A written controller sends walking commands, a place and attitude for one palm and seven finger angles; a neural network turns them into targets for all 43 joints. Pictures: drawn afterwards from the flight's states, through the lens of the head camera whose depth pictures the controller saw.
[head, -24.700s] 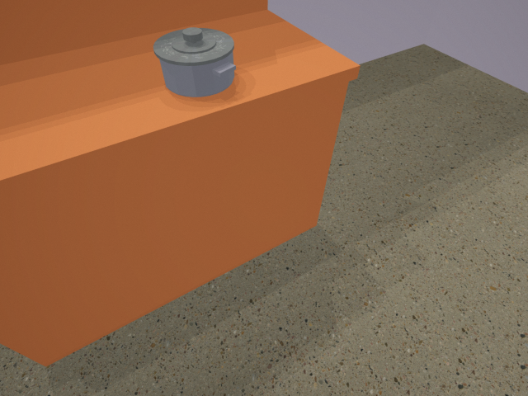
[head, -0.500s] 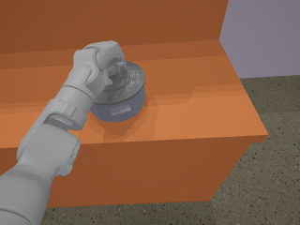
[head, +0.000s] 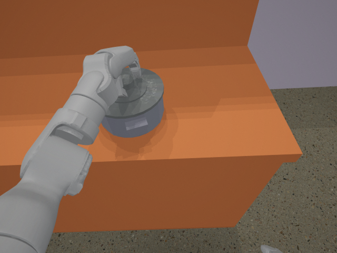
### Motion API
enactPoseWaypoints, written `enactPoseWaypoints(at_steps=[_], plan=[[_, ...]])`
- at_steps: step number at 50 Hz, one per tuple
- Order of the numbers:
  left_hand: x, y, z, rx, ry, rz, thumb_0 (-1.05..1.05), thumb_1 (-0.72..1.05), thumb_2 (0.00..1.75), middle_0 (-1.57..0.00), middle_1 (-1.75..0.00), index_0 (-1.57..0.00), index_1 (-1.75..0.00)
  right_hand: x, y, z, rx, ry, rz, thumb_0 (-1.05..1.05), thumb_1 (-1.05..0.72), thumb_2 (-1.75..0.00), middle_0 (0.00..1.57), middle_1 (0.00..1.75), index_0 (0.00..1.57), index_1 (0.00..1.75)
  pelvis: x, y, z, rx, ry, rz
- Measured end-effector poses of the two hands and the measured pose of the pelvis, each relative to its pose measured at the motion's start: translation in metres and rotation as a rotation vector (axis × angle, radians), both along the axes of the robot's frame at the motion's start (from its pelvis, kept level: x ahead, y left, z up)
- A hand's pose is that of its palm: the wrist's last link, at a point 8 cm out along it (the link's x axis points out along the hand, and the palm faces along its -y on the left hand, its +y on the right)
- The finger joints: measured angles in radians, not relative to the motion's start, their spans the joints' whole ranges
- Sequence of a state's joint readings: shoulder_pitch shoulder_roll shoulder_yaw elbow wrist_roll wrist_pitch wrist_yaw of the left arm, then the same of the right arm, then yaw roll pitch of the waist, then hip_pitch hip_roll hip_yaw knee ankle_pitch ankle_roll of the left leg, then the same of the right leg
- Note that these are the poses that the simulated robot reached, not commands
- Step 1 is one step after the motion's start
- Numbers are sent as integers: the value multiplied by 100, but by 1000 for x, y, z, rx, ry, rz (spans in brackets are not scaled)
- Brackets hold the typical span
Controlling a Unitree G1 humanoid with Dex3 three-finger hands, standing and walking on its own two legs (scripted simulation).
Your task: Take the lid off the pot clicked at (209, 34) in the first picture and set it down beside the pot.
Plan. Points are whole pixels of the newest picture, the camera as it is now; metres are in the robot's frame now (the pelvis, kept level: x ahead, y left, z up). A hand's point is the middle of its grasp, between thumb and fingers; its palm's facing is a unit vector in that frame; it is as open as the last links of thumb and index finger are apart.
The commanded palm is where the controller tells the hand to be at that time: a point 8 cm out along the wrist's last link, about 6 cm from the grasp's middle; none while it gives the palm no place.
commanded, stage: close the fingers and squeeze the knob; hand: left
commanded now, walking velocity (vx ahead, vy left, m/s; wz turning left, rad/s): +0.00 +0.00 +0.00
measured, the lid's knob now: (124, 82) +0.49 +0.11 +0.15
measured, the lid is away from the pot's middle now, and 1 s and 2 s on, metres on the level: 0.00 0.00 0.01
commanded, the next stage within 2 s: lift the lid straight up in 1.38 s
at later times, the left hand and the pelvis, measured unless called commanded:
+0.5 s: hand (119, 81) +0.47 +0.11 +0.17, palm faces -0.35 -0.12 -0.93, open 8.1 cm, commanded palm +0.46 +0.12 +0.23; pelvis +0.00 +0.00 +0.00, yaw +0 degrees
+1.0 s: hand (119, 83) +0.46 +0.12 +0.17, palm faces -0.35 -0.10 -0.93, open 7.8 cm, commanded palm +0.45 +0.12 +0.23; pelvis +0.00 +0.00 +0.00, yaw +0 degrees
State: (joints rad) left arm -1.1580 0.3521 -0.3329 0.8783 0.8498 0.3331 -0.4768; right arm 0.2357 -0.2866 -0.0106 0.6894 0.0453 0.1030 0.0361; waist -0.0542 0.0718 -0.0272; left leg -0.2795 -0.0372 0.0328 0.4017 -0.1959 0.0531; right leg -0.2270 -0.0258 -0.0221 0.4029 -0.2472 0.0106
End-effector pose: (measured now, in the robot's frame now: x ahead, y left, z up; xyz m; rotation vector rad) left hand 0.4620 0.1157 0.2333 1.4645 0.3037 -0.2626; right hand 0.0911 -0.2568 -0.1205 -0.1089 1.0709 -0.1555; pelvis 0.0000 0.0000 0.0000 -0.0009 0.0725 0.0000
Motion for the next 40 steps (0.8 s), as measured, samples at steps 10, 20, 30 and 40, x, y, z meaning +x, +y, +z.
enactPoseWaypoints(at_steps=[10,20,30,40], plan=[[4,2,-1,-12,-2,-4,0,-4,108,-56,-75,-59,-75,-3,-3,0,-7,10,-9,1,-91,-89,20,30,20,30,2,0,0,-1,4,-3],[5,3,-2,-14,-5,-2,0,8,102,-57,-89,-61,-89,1,-1,1,-6,10,-7,1,-91,-89,20,30,20,30,3,1,0,-2,5,-2],[2,8,-1,-34,-2,5,0,16,92,-63,-97,-63,-96,5,1,2,0,-8,-3,1,-91,-89,20,30,20,30,3,1,0,-3,-1,-4],[0,7,-1,-14,-7,2,0,22,79,-69,-100,-62,-96,4,0,3,-6,-6,-2,1,-91,-89,20,30,20,30,0,1,0,-3,-1,-1]])
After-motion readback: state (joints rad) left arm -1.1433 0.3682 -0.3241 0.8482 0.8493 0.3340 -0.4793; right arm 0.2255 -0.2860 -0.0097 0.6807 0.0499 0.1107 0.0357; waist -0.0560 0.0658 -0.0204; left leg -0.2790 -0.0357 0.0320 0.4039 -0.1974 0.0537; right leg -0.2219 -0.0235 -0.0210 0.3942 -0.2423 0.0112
